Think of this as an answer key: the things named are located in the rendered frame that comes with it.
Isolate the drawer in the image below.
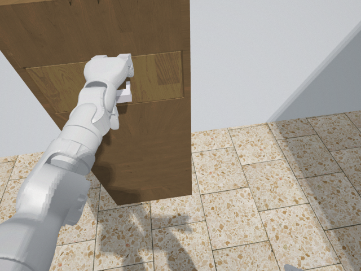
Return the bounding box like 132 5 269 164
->
26 50 183 112

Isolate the left robot forearm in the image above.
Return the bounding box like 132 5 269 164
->
16 78 117 212

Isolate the robot left hand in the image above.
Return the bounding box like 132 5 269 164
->
83 54 134 130

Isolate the robot left upper arm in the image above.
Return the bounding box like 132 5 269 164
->
0 163 91 271

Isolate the cabinet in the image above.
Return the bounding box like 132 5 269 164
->
0 0 192 206

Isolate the handle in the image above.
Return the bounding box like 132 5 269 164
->
116 81 132 103

